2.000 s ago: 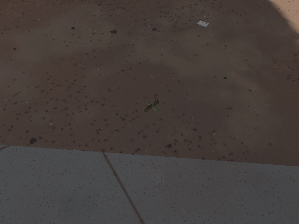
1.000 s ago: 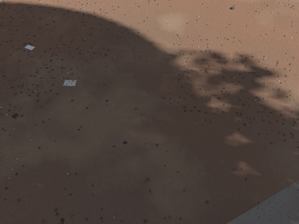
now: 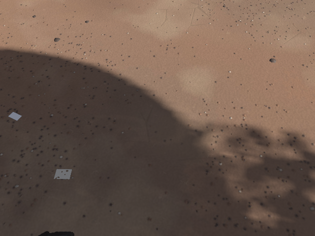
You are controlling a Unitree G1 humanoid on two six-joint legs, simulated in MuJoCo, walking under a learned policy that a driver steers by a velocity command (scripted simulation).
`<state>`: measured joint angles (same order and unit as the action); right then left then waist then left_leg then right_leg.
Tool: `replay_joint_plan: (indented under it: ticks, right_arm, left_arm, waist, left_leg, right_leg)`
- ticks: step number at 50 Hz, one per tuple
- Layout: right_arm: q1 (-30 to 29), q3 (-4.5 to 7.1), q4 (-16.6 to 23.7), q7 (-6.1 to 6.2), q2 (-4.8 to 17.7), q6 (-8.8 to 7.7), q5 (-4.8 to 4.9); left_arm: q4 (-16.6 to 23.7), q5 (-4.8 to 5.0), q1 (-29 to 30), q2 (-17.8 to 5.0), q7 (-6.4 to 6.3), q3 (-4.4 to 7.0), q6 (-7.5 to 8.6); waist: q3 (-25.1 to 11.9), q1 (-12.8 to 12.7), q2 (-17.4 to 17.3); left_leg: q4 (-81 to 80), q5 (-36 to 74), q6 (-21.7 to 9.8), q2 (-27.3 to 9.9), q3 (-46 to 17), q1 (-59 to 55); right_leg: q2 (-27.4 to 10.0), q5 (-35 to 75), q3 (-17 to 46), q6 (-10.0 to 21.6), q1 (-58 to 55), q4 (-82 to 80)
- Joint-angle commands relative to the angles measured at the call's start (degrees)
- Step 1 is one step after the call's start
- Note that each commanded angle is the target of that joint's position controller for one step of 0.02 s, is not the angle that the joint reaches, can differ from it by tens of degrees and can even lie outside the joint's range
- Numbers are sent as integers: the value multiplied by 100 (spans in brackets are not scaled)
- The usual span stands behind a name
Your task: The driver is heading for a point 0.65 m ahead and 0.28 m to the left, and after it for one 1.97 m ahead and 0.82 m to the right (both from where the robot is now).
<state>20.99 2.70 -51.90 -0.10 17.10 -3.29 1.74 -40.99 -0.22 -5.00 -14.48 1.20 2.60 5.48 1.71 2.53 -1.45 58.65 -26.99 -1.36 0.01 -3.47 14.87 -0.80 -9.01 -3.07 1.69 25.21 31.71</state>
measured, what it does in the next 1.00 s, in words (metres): walks ahead, turning left: left foot, then right foot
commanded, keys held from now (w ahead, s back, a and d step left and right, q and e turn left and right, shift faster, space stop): w+q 0.88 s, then e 0.12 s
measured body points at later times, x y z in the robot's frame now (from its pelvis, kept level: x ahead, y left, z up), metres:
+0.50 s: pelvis +0.26 +0.07 -0.01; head +0.30 +0.09 +0.43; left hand +0.24 +0.36 -0.14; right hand +0.51 -0.14 -0.10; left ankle +0.34 +0.16 -0.73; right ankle +0.12 -0.12 -0.66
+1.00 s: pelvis +0.55 +0.13 +0.00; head +0.57 +0.14 +0.45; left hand +0.59 +0.45 -0.08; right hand +0.74 -0.10 -0.12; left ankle +0.35 +0.16 -0.67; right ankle +0.69 +0.08 -0.73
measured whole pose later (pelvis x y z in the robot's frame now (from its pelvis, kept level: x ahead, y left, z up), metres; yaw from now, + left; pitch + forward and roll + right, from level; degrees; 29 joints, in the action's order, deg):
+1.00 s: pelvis +0.55 +0.13 +0.00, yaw +32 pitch +2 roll -1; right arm 19.7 4.3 -43.2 1.5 17.1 -1.6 0.9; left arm -43.0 -0.9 -3.1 -15.8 2.1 3.1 7.2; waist 1.2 2.6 -1.3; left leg 56.6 -30.5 -0.4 5.9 -11.9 13.1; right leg 2.6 -7.1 0.7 1.5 25.7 30.5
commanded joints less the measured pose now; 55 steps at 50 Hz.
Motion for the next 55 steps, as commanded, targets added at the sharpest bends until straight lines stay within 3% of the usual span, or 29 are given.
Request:
replay_joint_plan:
  ticks: [1,3,6,12,17,20,21,22,23,24,25,26,27,28,29,33,38,41,44,45,46,47,48,49,50,51,52,54,55]
  right_arm:
    - [-525,177,649,16,698,-151,31]
    - [-273,209,573,26,494,18,18]
    - [-357,204,669,44,269,186,-2]
    - [-1285,139,1012,-127,87,134,-60]
    - [-1983,119,1422,-285,119,148,-59]
    - [-1591,259,1490,-320,381,190,-62]
    - [-946,382,1354,-304,578,203,-40]
    - [21,588,1092,-226,933,224,-23]
    - [561,768,961,-92,1560,274,-3]
    - [206,723,1203,-131,1778,171,-22]
    - [220,559,1252,-193,1238,80,-49]
    - [63,491,1226,-195,999,6,-72]
    - [-316,443,1264,-190,846,-29,-66]
    - [-643,375,1344,-164,624,-41,-94]
    - [-801,338,1443,-132,562,-41,-151]
    - [-597,401,1423,14,808,-72,-105]
    - [-230,427,1310,110,866,2,-61]
    - [4,429,1202,118,829,42,-24]
    - [-15,438,1200,159,807,98,-40]
    - [-124,416,1205,169,745,125,-71]
    - [-138,350,1222,169,548,132,-99]
    - [-91,244,1328,173,307,125,-192]
    - [927,155,1274,179,6,84,-94]
    - [1168,183,1124,179,402,59,-78]
    - [542,260,1171,170,713,84,-63]
    - [-20,258,1292,184,766,116,-153]
    - [-444,267,1427,197,734,130,-269]
    - [-555,215,1537,195,440,155,-292]
    - [-519,164,1544,204,255,173,-259]
  left_arm:
    - [-107,12,-1081,-706,-65,225,-6]
    - [-147,-39,-673,-526,-47,190,80]
    - [-291,-68,-567,-647,-72,251,168]
    - [-519,-47,-795,-917,-202,334,88]
    - [-737,101,-1163,-1137,-222,430,-102]
    - [-715,185,-1009,-1369,-250,500,-232]
    - [-694,211,-909,-1407,-255,506,-284]
    - [-672,204,-887,-1307,-263,456,-294]
    - [-488,-17,-1080,-804,-260,298,-238]
    - [-234,-34,-1268,-374,-195,123,-26]
    - [-139,188,-612,-897,-110,226,167]
    - [-38,300,-328,-928,-78,224,270]
    - [-102,189,-328,-861,-124,219,310]
    - [-171,48,-375,-948,-162,276,276]
    - [-198,18,-482,-966,-149,299,200]
    - [-61,-73,-190,-707,-164,245,17]
    - [229,8,783,-508,-71,133,65]
    - [362,66,1018,-662,-2,165,127]
    - [345,78,797,-872,46,243,214]
    - [224,38,415,-924,41,277,243]
    - [73,-82,-81,-1044,23,337,283]
    - [19,-231,-733,-1300,17,377,312]
    - [-199,-299,-1275,-1695,33,482,231]
    - [-313,-15,-1419,-1279,104,396,183]
    - [-199,77,-1012,-949,110,283,139]
    - [-104,29,-613,-787,108,195,77]
    - [-92,30,-354,-646,109,126,33]
    - [-201,5,-314,-613,77,86,-5]
    - [-245,-2,-323,-756,58,132,-37]
  waist:
    - [-618,-640,698]
    - [-312,-301,884]
    - [-76,-158,658]
    - [186,-431,409]
    - [412,-632,360]
    - [-2,-257,604]
    - [-352,135,592]
    - [-853,620,406]
    - [-1257,571,-729]
    - [-2033,66,-1430]
    - [-1911,441,-618]
    - [-1220,360,-441]
    - [-773,73,66]
    - [-586,-131,27]
    - [-517,-277,-98]
    - [-311,-287,-26]
    - [-102,101,-310]
    - [-77,180,-374]
    - [-127,11,-565]
    - [-202,-190,-655]
    - [-534,-397,-609]
    - [-1339,-631,-170]
    - [-2093,-335,1614]
    - [-2188,-384,1715]
    - [-1450,-482,1069]
    - [-1119,-433,585]
    - [-723,-375,370]
    - [-660,-167,601]
    - [-721,-114,772]
  left_leg:
    - [1219,556,-45,-584,-208,2731]
    - [890,1020,9,-800,-252,2111]
    - [615,1473,121,-842,-257,2213]
    - [-1283,2968,119,-737,130,2292]
    - [-2084,2519,-140,-618,470,2508]
    - [-2140,1642,-462,-132,935,1634]
    - [-2296,1578,-626,140,1085,791]
    - [-2639,1902,-850,369,988,-709]
    - [-2860,1804,-1361,-765,-997,-2391]
    - [-3920,718,-2391,-1854,-4250,-3579]
    - [-4326,582,-2116,-1865,-4097,-3528]
    - [-4287,905,-1891,-1686,-3257,-2897]
    - [-4264,1495,-1675,-1416,-2595,-2035]
    - [-4317,2080,-1547,-1211,-2107,-1398]
    - [-4439,2409,-1526,-1096,-1919,-988]
    - [-4641,3226,-1539,-856,-1356,-374]
    - [-4553,2387,-1136,-513,-1101,-64]
    - [-4231,2103,-1071,-684,-1493,-379]
    - [-3706,2219,-966,-857,-1971,-797]
    - [-3378,2776,-858,-804,-1872,-932]
    - [-2685,3598,-653,-493,-1603,-966]
    - [-1338,3116,-387,-168,-1251,-488]
    - [750,310,146,746,-666,1391]
    - [1629,-1035,279,698,-919,2038]
    - [1946,-722,335,436,-944,2300]
    - [1763,-367,378,151,-594,2201]
    - [1289,-148,413,-38,-401,2120]
    - [182,83,445,-217,-274,1505]
    - [-347,52,502,-156,-146,1262]
  right_leg:
    - [-1772,-632,2243,938,-2673,-1751]
    - [-1491,-109,1442,833,-1812,-2163]
    - [-1469,665,679,902,-1504,-2445]
    - [-1322,1141,-418,767,-1867,-2534]
    - [-1644,1649,-717,652,-2865,-2180]
    - [-1655,4125,-947,462,-3169,-1081]
    - [-1532,4731,-1065,359,-3033,-147]
    - [-1274,4300,-1181,139,-2351,1204]
    - [-771,1214,-1204,-194,-442,3220]
    - [379,-2534,56,-408,1362,4758]
    - [66,-2286,852,-257,1992,4955]
    - [-170,-1815,773,-98,2191,4669]
    - [-427,-1377,775,-65,1904,4115]
    - [-592,-1109,792,-89,1493,3625]
    - [-660,-925,816,-131,1159,3432]
    - [-513,-201,637,-483,1063,2276]
    - [-90,1407,568,-571,550,265]
    - [3,1398,719,-479,409,-187]
    - [35,729,792,-282,122,-419]
    - [66,746,624,-157,-185,-598]
    - [24,1105,520,28,-940,-777]
    - [-771,2198,1216,395,-2283,-439]
    - [-1993,2892,3474,1577,-4199,-508]
    - [-2290,2342,4542,1852,-4285,-937]
    - [-2017,2280,3777,1622,-3691,-947]
    - [-1723,2698,3011,1405,-3060,-928]
    - [-1452,3379,2525,1317,-2412,-980]
    - [-1027,4004,2059,1126,-1859,-1057]
    - [-935,4251,1922,1131,-1742,-1069]
Keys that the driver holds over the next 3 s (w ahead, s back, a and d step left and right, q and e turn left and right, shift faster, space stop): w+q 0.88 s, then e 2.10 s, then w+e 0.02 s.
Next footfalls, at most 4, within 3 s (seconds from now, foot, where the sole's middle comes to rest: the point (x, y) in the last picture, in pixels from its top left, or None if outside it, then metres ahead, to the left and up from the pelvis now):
0.44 left None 0.37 0.17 -0.76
0.94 right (140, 178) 0.72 0.10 -0.76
1.36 left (91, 196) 0.65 0.32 -0.76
1.76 right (150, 181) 0.70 0.06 -0.76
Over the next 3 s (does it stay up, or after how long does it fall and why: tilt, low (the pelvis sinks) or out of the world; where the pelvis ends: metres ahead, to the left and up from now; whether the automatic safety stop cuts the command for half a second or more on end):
stays up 0.62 0.12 0.02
